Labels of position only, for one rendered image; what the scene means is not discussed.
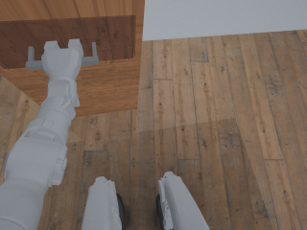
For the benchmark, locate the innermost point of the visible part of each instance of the drawer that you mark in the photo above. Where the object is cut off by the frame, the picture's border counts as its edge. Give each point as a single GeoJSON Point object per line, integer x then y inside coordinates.
{"type": "Point", "coordinates": [113, 35]}

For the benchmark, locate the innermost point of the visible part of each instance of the right robot foot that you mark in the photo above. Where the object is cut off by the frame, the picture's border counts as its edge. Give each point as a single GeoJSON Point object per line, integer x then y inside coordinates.
{"type": "Point", "coordinates": [160, 213]}

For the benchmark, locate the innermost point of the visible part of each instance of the robot left hand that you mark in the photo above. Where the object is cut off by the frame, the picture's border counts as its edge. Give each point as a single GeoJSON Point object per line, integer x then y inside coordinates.
{"type": "Point", "coordinates": [63, 62]}

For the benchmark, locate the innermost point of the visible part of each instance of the robot left upper arm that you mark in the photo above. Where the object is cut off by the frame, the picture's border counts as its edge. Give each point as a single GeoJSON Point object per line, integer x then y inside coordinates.
{"type": "Point", "coordinates": [35, 166]}

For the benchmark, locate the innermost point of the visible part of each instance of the handle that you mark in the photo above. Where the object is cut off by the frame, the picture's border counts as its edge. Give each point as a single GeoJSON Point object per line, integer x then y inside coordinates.
{"type": "Point", "coordinates": [33, 64]}

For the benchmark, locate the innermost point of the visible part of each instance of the robot left forearm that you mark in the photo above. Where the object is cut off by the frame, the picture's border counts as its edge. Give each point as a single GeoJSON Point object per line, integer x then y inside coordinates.
{"type": "Point", "coordinates": [54, 118]}

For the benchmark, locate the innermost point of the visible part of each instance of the robot foot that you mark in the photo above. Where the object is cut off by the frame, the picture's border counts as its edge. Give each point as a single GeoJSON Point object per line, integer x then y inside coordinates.
{"type": "Point", "coordinates": [121, 211]}
{"type": "Point", "coordinates": [160, 213]}

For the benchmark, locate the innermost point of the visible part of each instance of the left robot foot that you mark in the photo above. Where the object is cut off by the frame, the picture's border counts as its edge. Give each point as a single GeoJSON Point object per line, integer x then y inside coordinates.
{"type": "Point", "coordinates": [121, 211]}

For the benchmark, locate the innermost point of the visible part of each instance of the cabinet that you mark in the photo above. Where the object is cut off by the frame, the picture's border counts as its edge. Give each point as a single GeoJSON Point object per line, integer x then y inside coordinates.
{"type": "Point", "coordinates": [111, 85]}

